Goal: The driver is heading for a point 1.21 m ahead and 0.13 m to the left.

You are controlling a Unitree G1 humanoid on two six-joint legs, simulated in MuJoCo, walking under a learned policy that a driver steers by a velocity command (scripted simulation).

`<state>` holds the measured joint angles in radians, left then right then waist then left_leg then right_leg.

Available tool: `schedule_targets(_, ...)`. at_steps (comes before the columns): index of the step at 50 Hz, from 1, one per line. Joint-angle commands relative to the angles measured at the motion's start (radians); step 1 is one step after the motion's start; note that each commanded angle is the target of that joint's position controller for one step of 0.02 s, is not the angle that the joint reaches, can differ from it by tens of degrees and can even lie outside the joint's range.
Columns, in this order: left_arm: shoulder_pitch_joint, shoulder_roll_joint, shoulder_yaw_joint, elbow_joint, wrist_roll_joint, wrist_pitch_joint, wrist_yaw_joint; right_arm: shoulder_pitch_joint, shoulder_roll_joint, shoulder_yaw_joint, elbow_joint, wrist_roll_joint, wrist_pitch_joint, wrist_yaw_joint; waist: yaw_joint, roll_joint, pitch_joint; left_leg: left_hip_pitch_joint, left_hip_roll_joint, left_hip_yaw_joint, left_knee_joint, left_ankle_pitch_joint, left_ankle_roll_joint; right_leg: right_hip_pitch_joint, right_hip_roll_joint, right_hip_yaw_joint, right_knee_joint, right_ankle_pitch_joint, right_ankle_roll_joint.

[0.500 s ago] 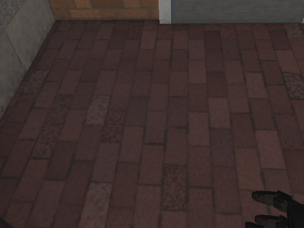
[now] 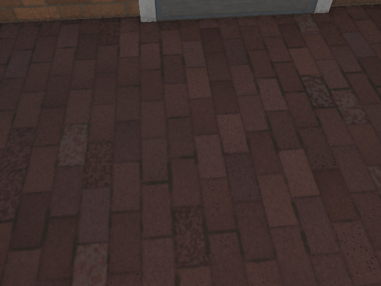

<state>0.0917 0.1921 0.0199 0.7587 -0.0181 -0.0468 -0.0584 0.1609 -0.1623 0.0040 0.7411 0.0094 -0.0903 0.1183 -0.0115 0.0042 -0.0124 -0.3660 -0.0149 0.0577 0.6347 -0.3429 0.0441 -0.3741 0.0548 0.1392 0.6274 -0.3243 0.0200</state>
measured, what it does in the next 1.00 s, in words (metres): climbs: right foot 0.17 m higher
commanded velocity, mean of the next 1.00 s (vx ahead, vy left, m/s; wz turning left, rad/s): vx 0.22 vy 0.00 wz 0.00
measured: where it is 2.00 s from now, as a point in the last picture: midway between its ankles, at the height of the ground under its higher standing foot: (218, 171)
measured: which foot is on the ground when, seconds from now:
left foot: down 0.00-0.92, up 0.94-1.00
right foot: down 0.00-0.42, up 0.44-0.86, down 0.88-1.00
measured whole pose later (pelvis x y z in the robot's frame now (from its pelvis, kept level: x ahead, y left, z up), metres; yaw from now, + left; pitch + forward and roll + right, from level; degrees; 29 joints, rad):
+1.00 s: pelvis +0.24 -0.18 +0.04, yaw +1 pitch +7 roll +0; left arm 0.00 0.16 -0.07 0.82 0.03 -0.09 -0.08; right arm 0.39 -0.21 -0.02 1.03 -0.06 -0.13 0.09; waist -0.05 0.03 -0.10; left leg -0.42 0.06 -0.25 1.30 -0.08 0.08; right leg -0.98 -0.06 -0.09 1.41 -0.56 -0.04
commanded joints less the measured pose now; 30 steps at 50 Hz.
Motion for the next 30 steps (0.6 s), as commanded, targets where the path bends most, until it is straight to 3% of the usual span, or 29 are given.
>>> schedule_targets(1, -0.025, 0.108, 0.039, -0.053, -0.007, -0.026, 0.021, -0.090, -0.122, -0.030, -0.079, -0.012, -0.026, -0.007, 0.022, 0.045, -0.115, 0.243, 0.137, -0.182, -0.139, 0.329, 0.039, -0.095, -0.036, -0.014, -0.068, 0.113, -0.023)
schedule_targets(5, -0.012, 0.091, 0.038, -0.031, -0.002, -0.039, 0.026, -0.111, -0.088, -0.021, -0.076, -0.009, -0.019, -0.017, 0.036, 0.038, -0.120, 0.284, 0.126, -0.149, -0.133, 0.408, 0.058, -0.094, -0.045, -0.025, -0.077, 0.151, -0.025)
schedule_targets(14, 0.011, 0.085, 0.031, 0.002, 0.005, -0.036, 0.021, -0.126, -0.075, -0.031, -0.074, -0.026, -0.008, -0.020, 0.039, 0.026, -0.130, 0.332, 0.096, -0.107, -0.103, 0.518, 0.048, -0.088, -0.062, -0.028, -0.094, 0.224, -0.043)
schedule_targets(17, 0.026, 0.084, 0.028, 0.017, 0.008, -0.030, 0.015, -0.128, -0.067, -0.029, -0.066, -0.025, -0.005, -0.012, 0.044, 0.018, -0.113, 0.308, 0.083, -0.101, -0.116, 0.450, 0.038, -0.070, -0.065, -0.025, -0.114, 0.206, -0.039)
schedule_targets(19, 0.071, 0.089, 0.034, 0.049, 0.013, -0.017, 0.011, -0.094, -0.061, -0.025, -0.034, -0.027, -0.002, -0.010, 0.039, 0.024, -0.063, 0.256, 0.088, -0.127, -0.198, 0.081, 0.041, -0.061, -0.064, -0.021, -0.143, 0.044, -0.035)
schedule_targets(21, 0.048, 0.128, 0.050, 0.039, 0.040, -0.011, 0.021, -0.012, -0.167, -0.070, 0.005, -0.059, 0.006, -0.037, -0.009, 0.080, -0.007, 0.260, 0.160, -0.252, -0.324, -0.293, 0.146, -0.160, -0.020, -0.067, -0.044, -0.120, -0.057)
schedule_targets(23, -0.046, 0.133, 0.055, 0.002, 0.046, -0.024, 0.040, 0.078, -0.210, -0.087, 0.043, -0.055, -0.007, -0.095, -0.063, 0.127, 0.014, 0.359, 0.347, -0.524, -0.435, -0.424, 0.299, -0.363, -0.048, -0.091, 0.145, -0.063, -0.079)
schedule_targets(24, -0.069, 0.122, 0.051, 0.005, 0.050, -0.027, 0.052, 0.131, -0.205, -0.082, 0.058, -0.055, -0.018, -0.115, -0.095, 0.150, 0.021, 0.357, 0.419, -0.615, -0.488, -0.402, 0.340, -0.452, -0.084, -0.063, 0.381, -0.106, -0.083)
schedule_targets(25, -0.047, 0.122, 0.059, 0.012, 0.056, -0.023, 0.056, 0.143, -0.177, -0.066, 0.071, -0.053, -0.032, -0.131, -0.091, 0.149, 0.002, 0.341, 0.424, -0.618, -0.499, -0.350, 0.342, -0.500, -0.079, -0.032, 0.680, -0.146, -0.093)
schedule_targets(26, -0.028, 0.105, 0.064, 0.020, 0.063, -0.026, 0.052, 0.133, -0.123, -0.046, 0.083, -0.061, -0.035, -0.131, -0.074, 0.132, -0.016, 0.343, 0.397, -0.554, -0.467, -0.290, 0.322, -0.557, -0.045, 0.000, 0.911, -0.127, -0.119)
schedule_targets(27, -0.025, 0.079, 0.059, 0.023, 0.075, -0.027, 0.041, 0.153, -0.076, -0.022, 0.114, -0.066, -0.030, -0.119, -0.066, 0.114, -0.002, 0.338, 0.355, -0.462, -0.441, -0.248, 0.301, -0.626, -0.020, -0.005, 1.078, -0.116, -0.157)
schedule_targets(28, -0.016, 0.082, 0.060, 0.018, 0.086, -0.023, 0.031, 0.157, -0.033, 0.003, 0.130, -0.080, -0.025, -0.110, -0.049, 0.020, 0.014, 0.352, 0.308, -0.377, -0.435, -0.212, 0.264, -0.681, -0.014, 0.008, 0.956, -0.051, -0.177)
schedule_targets(29, -0.092, 0.039, 0.044, -0.008, 0.087, -0.018, 0.022, 0.222, -0.048, 0.007, 0.194, -0.100, -0.010, -0.104, -0.058, 0.015, 0.024, 0.382, 0.281, -0.341, -0.420, -0.161, 0.255, -0.745, -0.028, -0.033, 0.944, -0.073, -0.188)
schedule_targets(30, -0.100, 0.003, 0.025, -0.031, 0.082, -0.016, 0.016, 0.245, -0.055, 0.006, 0.214, -0.106, 0.004, -0.102, -0.050, 0.029, -0.008, 0.425, 0.293, -0.323, -0.427, -0.099, 0.251, -0.788, -0.060, -0.049, 0.939, -0.074, -0.190)
Next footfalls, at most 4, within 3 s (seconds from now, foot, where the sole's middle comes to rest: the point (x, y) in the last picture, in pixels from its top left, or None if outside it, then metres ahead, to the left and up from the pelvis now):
0.88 right None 0.37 -0.29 -0.59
1.58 left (207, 210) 0.66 -0.03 -0.59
2.00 right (216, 124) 1.04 -0.08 -0.59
2.48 left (136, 123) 1.05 0.24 -0.59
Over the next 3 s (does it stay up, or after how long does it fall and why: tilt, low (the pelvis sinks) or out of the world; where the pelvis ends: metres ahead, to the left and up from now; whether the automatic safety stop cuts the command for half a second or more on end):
stays up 1.11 0.14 0.18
